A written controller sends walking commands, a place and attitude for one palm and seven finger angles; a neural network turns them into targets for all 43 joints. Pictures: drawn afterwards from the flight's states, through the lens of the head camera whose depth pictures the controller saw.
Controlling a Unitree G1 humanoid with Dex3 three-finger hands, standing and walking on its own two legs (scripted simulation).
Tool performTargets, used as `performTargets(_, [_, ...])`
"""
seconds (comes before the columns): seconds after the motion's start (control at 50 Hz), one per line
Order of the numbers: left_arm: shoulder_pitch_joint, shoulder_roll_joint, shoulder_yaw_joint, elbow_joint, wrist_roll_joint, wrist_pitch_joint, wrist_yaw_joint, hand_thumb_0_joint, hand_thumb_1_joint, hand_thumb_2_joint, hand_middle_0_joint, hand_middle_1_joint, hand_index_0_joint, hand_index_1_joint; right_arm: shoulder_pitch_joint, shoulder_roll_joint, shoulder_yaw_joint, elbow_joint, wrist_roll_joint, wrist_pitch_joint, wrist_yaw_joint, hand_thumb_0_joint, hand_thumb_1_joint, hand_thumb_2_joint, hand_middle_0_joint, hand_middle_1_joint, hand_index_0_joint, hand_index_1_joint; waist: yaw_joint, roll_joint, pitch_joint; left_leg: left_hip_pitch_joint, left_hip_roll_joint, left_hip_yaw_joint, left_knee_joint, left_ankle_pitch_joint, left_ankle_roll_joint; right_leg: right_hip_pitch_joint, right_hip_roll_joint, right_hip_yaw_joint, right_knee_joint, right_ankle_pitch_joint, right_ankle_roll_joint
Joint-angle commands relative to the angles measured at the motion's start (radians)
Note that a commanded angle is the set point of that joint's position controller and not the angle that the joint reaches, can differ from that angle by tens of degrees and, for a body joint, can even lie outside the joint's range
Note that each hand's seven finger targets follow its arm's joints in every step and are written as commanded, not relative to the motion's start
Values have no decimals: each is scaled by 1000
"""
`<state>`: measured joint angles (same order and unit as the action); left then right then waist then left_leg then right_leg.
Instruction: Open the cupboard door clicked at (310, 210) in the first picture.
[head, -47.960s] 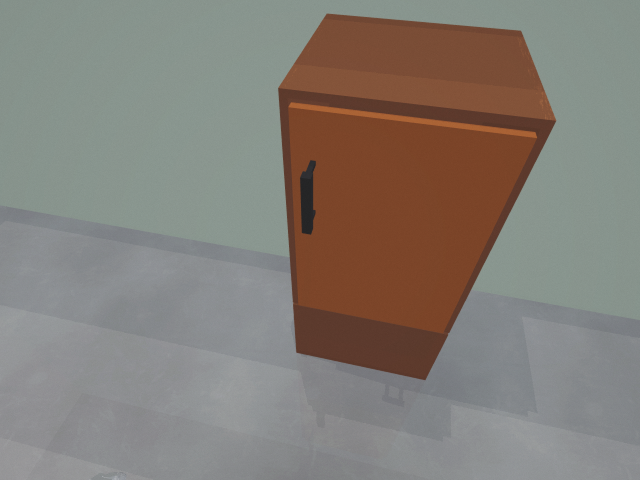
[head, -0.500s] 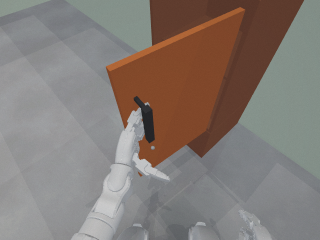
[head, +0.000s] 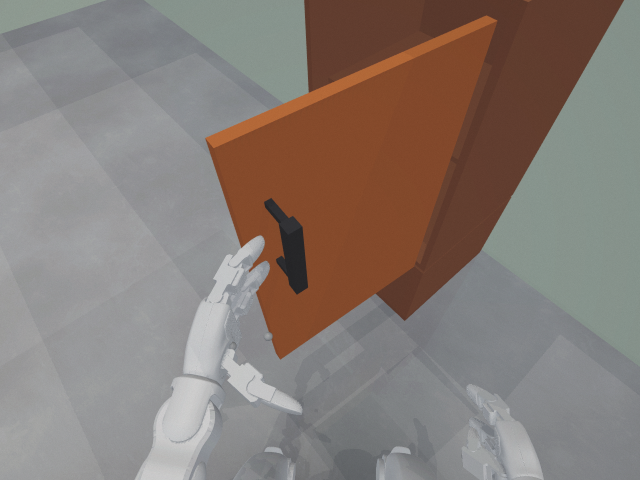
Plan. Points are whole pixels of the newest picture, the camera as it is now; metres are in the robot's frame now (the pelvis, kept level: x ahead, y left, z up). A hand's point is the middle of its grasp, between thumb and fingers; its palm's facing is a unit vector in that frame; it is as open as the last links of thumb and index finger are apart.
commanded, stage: slide the hand sideways off the handle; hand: left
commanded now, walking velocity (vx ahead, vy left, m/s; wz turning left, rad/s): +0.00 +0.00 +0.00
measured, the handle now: (286, 248) +0.38 +0.07 +0.06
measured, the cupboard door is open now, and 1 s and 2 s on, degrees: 85 85 85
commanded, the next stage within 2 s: draw the hand back to the body in 0.40 s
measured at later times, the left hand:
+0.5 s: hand (220, 364) +0.24 +0.13 +0.05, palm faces -0.09 -1.00 -0.03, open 16.3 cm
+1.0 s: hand (149, 348) +0.23 +0.18 +0.12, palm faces -0.05 -1.00 -0.07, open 16.2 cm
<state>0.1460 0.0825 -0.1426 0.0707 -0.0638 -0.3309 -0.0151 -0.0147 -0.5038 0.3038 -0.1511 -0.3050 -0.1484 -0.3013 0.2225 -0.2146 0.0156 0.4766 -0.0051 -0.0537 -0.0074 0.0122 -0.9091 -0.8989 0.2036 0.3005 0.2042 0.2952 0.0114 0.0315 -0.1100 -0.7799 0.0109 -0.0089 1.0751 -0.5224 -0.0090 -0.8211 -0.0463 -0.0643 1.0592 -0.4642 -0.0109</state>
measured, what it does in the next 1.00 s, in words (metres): stands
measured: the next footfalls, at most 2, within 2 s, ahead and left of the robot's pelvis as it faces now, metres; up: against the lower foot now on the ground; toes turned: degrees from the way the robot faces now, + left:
none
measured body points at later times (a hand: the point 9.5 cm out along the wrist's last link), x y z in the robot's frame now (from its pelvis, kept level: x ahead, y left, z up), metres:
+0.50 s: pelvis +0.00 +0.00 -0.01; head +0.06 -0.01 +0.44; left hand +0.24 +0.18 +0.05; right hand +0.18 -0.24 -0.09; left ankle +0.00 +0.12 -0.66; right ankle +0.03 -0.12 -0.66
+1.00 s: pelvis +0.02 +0.01 +0.02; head +0.04 +0.01 +0.47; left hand +0.22 +0.23 +0.13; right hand +0.19 -0.21 -0.04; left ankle +0.00 +0.12 -0.66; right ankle +0.03 -0.12 -0.66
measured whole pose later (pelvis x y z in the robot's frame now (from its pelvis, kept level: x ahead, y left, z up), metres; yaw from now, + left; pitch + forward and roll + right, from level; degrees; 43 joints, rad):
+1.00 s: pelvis +0.02 +0.01 +0.02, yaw +0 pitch +8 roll -2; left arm 0.45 0.24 0.11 -0.28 -0.25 -0.16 -0.20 -0.01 -0.48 0.31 -0.16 -0.31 -0.15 -0.30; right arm 0.29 -0.24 0.05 0.45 0.03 -0.16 -0.07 0.01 -0.91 -0.90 0.20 0.30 0.21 0.30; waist 0.01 0.06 -0.10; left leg -0.59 0.02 -0.02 0.96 -0.51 0.01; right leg -0.60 -0.03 -0.08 0.90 -0.43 0.01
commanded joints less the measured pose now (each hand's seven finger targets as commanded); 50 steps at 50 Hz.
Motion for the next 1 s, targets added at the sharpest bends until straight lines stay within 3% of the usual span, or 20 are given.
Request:
performTargets(0.0, [-101, 41, 50, -267, -21, -66, -35, 0, -500, 300, -150, -300, -150, -300, -32, -102, -49, -153, 6, -58, -13, 0, -900, -900, 200, 300, 200, 300, -22, -66, -277, 70, -38, -1, -135, 231, 19, 242, 33, 42, -147, 260, -17])
performTargets(0.02, [-66, 65, 77, -279, -28, -68, -40, 0, -500, 300, -150, -300, -150, -300, -29, -104, -50, -155, 7, -61, -14, 0, -900, -900, 200, 300, 200, 300, -13, -67, -283, 70, -37, -3, -136, 253, 18, 258, 35, 41, -143, 281, -21])
performTargets(0.12, [-19, 96, 110, -293, -54, -77, -76, 0, -500, 300, -150, -300, -150, -300, -31, -110, -49, -157, 10, -76, -23, 0, -900, -900, 200, 300, 200, 300, -24, -86, -240, 29, -38, -2, -119, 213, 20, 241, 34, 55, -155, 237, -14])
performTargets(0.16, [-15, 118, 134, -297, -62, -79, -92, 0, -500, 300, -150, -300, -150, -300, -26, -112, -50, -153, 10, -81, -26, 0, -900, -900, 200, 300, 200, 300, -26, -57, -245, 27, -39, 3, -110, 206, 18, 231, 33, 59, -151, 229, -12])
performTargets(0.22, [32, 146, 176, -296, -88, -76, -116, 0, -500, 300, -150, -300, -150, -300, -28, -117, -51, -157, 13, -88, -32, 0, -900, -900, 200, 300, 200, 300, -18, -73, -253, 9, -40, 1, -101, 210, 20, 252, 33, 72, -156, 223, -13])
performTargets(0.26, [51, 143, 177, -323, -102, -80, -138, 0, -500, 300, -150, -300, -150, -300, -27, -118, -50, -162, 16, -95, -33, 0, -900, -900, 200, 300, 200, 300, -16, -48, -264, 21, -42, 2, -102, 222, 17, 252, 32, 66, -148, 242, -13])
performTargets(0.38, [74, 149, 180, -360, -130, -82, -170, 0, -500, 300, -150, -300, -150, -300, -24, -124, -50, -170, 17, -116, -39, 0, -900, -900, 200, 300, 200, 300, -30, -54, -243, -2, -41, -2, -84, 197, 18, 219, 33, 71, -148, 195, -8])
performTargets(0.42, [81, 160, 190, -345, -131, -80, -171, 0, -500, 300, -150, -300, -150, -300, -18, -131, -50, -168, 17, -120, -42, 0, -900, -900, 200, 300, 200, 300, -35, -83, -226, -15, -38, -7, -80, 183, 18, 204, 37, 68, -152, 160, -8])
performTargets(0.44, [64, 151, 181, -347, -130, -79, -173, 0, -500, 300, -150, -300, -150, -300, -23, -129, -50, -168, 17, -125, -42, 0, -900, -900, 200, 300, 200, 300, -35, -63, -229, -14, -39, -4, -73, 180, 18, 194, 35, 71, -147, 157, -7])
performTargets(0.48, [64, 150, 174, -361, -125, -76, -171, 0, -500, 300, -150, -300, -150, -300, -19, -128, -51, -169, 18, -130, -42, 0, -900, -900, 200, 300, 200, 300, -32, -34, -237, 1, -39, -9, -81, 175, 16, 176, 37, 55, -134, 147, -11])
performTargets(0.5, [86, 185, 211, -400, -132, -74, -167, 0, -500, 300, -150, -300, -150, -300, -14, -131, -53, -177, 20, -131, -44, 0, -900, -900, 200, 300, 200, 300, -18, -35, -266, 16, -39, -9, -91, 187, 17, 201, 39, 55, -137, 158, -12])
performTargets(0.52, [117, 221, 242, -427, -133, -67, -161, 0, -500, 300, -150, -300, -150, -300, -12, -135, -51, -186, 20, -129, -45, 0, -900, -900, 200, 300, 200, 300, -5, -28, -284, 26, -38, -9, -104, 206, 18, 237, 41, 56, -141, 171, -16])
performTargets(0.54, [130, 213, 235, -457, -135, -54, -160, 0, -500, 300, -150, -300, -150, -300, -13, -129, -49, -196, 24, -126, -46, 0, -900, -900, 200, 300, 200, 300, -5, -14, -294, 51, -41, -6, -118, 214, 19, 253, 42, 52, -150, 188, -13])
performTargets(0.6, [136, 210, 229, -506, -135, -14, -146, 0, -500, 300, -150, -300, -150, -300, -9, -124, -39, -204, 32, -125, -51, 0, -900, -900, 200, 300, 200, 300, -16, 16, -249, 98, -37, -11, -162, 213, 17, 252, 48, 29, -176, 187, -10])
performTargets(0.64, [146, 202, 225, -485, -138, 12, -141, 0, -500, 300, -150, -300, -150, -300, -12, -126, -32, -202, 35, -125, -54, 0, -900, -900, 200, 300, 200, 300, -26, -18, -199, 101, -32, -20, -185, 193, 17, 246, 53, 18, -197, 158, -8])
performTargets(0.68, [160, 193, 219, -486, -144, 33, -143, 0, -500, 300, -150, -300, -150, -300, -9, -130, -28, -203, 37, -128, -57, 0, -900, -900, 200, 300, 200, 300, -29, -10, -171, 119, -30, -24, -209, 177, 15, 245, 55, 8, -214, 141, -7])
performTargets(0.72, [180, 209, 238, -480, -148, 53, -150, 0, -500, 300, -150, -300, -150, -300, -8, -134, -26, -204, 36, -132, -60, 0, -900, -900, 200, 300, 200, 300, -25, -32, -164, 134, -28, -26, -226, 186, 17, 268, 57, 4, -230, 146, -7])
performTargets(0.88, [229, 254, 314, -568, -186, 88, -181, 0, -500, 300, -150, -300, -150, -300, -10, -128, -15, -200, 41, -155, -66, 0, -900, -900, 200, 300, 200, 300, -3, 12, -145, 218, -22, -26, -290, 257, 8, 349, 59, -12, -266, 228, -7])
performTargets(0.98, [232, 277, 351, -593, -210, 121, -209, 0, -325, 375, -156, -300, -156, -300, -15, -132, -9, -182, 45, -171, -71, 0, -900, -900, 200, 300, 200, 300, -2, 27, -117, 263, -18, -30, -317, 291, 8, 379, 62, -17, -297, 263, -5])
